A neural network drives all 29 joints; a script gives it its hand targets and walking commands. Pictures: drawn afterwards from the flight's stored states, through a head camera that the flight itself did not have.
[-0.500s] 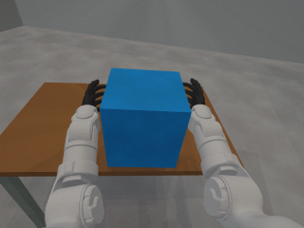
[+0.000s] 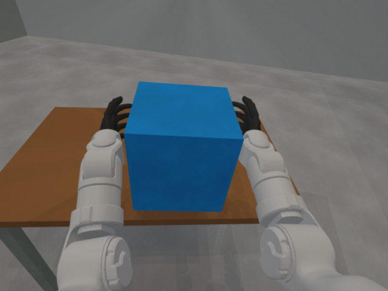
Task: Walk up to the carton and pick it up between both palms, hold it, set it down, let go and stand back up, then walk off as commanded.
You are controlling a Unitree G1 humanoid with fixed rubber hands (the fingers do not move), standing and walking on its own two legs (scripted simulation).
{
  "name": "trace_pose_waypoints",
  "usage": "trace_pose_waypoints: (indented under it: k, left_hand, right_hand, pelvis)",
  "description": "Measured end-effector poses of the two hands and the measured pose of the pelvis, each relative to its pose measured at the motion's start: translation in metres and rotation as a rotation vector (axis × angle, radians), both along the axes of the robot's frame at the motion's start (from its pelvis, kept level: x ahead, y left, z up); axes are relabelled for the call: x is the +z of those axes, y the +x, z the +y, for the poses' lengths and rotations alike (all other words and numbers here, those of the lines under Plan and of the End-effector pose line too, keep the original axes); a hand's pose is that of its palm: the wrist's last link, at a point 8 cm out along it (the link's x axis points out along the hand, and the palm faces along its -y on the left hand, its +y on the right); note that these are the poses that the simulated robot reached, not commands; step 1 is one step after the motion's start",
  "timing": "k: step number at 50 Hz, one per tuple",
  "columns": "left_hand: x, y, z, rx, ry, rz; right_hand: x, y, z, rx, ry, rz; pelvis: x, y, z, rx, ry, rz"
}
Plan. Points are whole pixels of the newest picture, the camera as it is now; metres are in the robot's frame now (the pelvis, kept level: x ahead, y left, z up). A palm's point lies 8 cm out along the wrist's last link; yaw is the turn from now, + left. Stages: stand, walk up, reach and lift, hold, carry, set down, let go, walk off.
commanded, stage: hold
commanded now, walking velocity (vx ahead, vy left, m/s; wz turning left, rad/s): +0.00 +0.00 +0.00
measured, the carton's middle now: (181, 147) +0.39 +0.02 +0.15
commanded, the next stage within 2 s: none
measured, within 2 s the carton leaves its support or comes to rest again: neither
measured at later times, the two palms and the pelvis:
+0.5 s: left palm (106, 131) +0.37 +0.16 +0.21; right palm (249, 127) +0.38 -0.12 +0.21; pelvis +0.00 +0.00 +0.00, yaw +0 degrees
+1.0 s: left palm (108, 132) +0.37 +0.16 +0.20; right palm (250, 127) +0.38 -0.13 +0.21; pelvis +0.00 +0.00 +0.00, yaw +0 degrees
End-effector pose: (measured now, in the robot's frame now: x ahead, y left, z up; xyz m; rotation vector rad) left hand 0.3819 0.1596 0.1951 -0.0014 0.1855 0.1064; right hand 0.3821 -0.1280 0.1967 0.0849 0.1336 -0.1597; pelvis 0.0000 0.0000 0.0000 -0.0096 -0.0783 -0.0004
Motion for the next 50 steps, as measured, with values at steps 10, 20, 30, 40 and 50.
trace_pose_waypoints:
  k: [10,20,30,40,50]
  left_hand:
    - [0.013,-0.005,0.003,0.01,0.0,-0.029]
    - [0.01,-0.01,0.005,0.021,0.003,-0.017]
    - [0.012,-0.011,0.004,0.021,0.001,-0.013]
    - [0.014,-0.011,0.004,0.022,0.001,-0.023]
    - [0.01,-0.008,0.002,0.02,0.001,-0.008]
  right_hand:
    - [0.012,-0.002,0.003,0.009,0.006,-0.029]
    - [0.015,-0.003,0.005,0.023,0.009,-0.019]
    - [0.016,-0.004,0.004,0.022,0.008,-0.015]
    - [0.019,-0.003,0.004,0.023,0.008,-0.024]
    - [0.015,-0.001,0.003,0.021,0.011,-0.01]
  pelvis:
    - [0.0,-0.001,0.0,0.0,0.0,-0.006]
    - [0.0,0.0,-0.001,-0.001,0.0,-0.007]
    - [0.0,-0.001,-0.001,-0.001,0.0,-0.008]
    - [0.0,0.0,-0.001,-0.001,0.0,-0.007]
    - [0.0,0.002,-0.002,-0.001,0.001,-0.005]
